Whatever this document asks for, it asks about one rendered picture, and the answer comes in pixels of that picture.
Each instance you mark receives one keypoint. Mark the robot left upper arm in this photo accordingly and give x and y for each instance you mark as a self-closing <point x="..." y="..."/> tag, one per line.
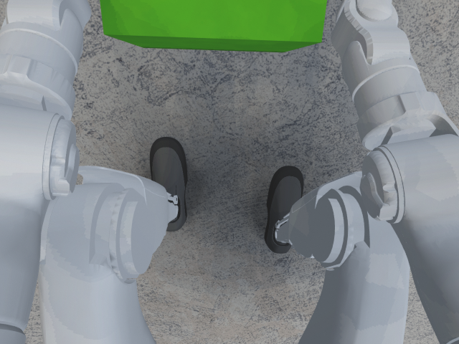
<point x="39" y="160"/>

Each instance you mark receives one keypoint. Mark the carton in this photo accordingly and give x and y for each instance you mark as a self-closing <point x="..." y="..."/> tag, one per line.
<point x="228" y="25"/>

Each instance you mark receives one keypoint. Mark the robot right upper arm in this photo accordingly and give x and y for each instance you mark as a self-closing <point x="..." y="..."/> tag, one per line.
<point x="414" y="186"/>

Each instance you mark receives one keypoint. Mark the robot right shin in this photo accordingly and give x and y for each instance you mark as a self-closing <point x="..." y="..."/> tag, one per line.
<point x="295" y="230"/>

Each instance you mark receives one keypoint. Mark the robot right forearm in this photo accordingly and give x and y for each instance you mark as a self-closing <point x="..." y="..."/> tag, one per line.
<point x="384" y="81"/>

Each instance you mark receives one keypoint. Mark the robot right thigh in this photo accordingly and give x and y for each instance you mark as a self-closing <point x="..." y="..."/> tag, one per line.
<point x="364" y="297"/>

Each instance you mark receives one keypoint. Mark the robot left forearm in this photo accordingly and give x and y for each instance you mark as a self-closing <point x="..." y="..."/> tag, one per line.
<point x="41" y="43"/>

